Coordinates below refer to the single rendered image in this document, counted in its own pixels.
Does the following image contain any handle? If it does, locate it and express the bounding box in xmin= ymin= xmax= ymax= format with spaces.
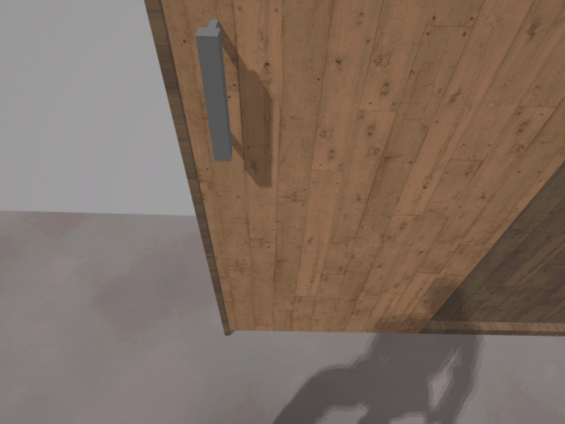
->
xmin=195 ymin=19 xmax=232 ymax=162

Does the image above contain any wardrobe door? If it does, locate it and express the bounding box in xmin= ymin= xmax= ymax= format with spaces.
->
xmin=162 ymin=0 xmax=565 ymax=334
xmin=430 ymin=161 xmax=565 ymax=323

